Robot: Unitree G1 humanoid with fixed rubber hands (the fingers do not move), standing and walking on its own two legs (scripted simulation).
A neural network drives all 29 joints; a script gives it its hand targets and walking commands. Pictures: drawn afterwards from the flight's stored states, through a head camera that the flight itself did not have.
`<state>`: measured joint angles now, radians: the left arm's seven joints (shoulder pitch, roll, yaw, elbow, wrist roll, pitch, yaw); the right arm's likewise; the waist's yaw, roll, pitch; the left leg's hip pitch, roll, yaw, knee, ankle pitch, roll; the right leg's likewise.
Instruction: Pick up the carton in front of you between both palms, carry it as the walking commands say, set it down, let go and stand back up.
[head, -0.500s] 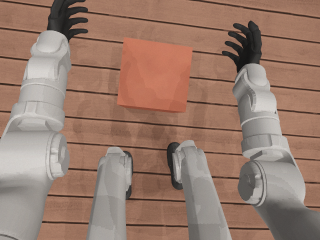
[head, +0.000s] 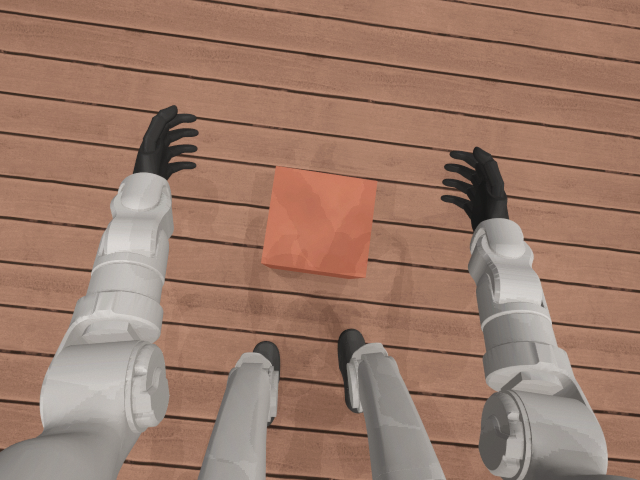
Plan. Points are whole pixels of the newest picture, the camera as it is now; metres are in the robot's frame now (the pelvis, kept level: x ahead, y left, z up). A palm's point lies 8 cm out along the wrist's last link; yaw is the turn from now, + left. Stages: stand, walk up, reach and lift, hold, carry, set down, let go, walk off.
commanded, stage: let go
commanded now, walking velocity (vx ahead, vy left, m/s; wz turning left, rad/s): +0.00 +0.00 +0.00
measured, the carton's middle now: (317, 229) +0.45 -0.04 -0.54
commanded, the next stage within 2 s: stand in 1.12 s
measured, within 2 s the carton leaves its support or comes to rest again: neither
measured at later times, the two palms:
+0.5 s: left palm (72, 315) +0.31 +0.21 +0.01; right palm (603, 351) +0.26 -0.25 +0.02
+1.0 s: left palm (4, 429) +0.23 +0.23 +0.05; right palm (613, 391) +0.23 -0.23 +0.05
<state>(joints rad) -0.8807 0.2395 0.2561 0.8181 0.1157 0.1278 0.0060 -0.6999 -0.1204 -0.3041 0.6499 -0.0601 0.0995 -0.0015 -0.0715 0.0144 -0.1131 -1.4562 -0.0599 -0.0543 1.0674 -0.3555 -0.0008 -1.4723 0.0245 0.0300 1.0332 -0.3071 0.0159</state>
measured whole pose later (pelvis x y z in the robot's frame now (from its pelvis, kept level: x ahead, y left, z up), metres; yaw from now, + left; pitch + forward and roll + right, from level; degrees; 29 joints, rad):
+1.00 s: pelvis +0.07 +0.00 +0.11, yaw -1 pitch -5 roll +0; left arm 0.22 0.21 0.04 0.43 0.01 0.13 -0.07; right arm 0.21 -0.21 -0.05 0.42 -0.03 0.16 0.07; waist 0.00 0.01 0.11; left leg -0.06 -0.03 -0.05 0.45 -0.30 0.02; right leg -0.09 0.02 0.05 0.44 -0.26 0.00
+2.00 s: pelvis +0.08 -0.02 +0.11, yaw +0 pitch -2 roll +0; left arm 0.15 0.35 0.03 0.91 0.02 0.00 0.02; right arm 0.16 -0.36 0.00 0.89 -0.03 0.00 -0.03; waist 0.01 0.02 0.02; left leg -0.10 -0.01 -0.06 0.41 -0.27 -0.01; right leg -0.13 0.03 0.02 0.41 -0.25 -0.02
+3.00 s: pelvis +0.06 -0.01 +0.12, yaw +0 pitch -3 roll +0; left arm 0.11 0.38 0.01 1.04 0.01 -0.01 0.01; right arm 0.13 -0.39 0.01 1.02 -0.02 -0.01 -0.02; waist 0.00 0.01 0.04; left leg -0.08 -0.01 -0.06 0.33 -0.21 -0.01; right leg -0.11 0.02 0.03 0.34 -0.19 -0.01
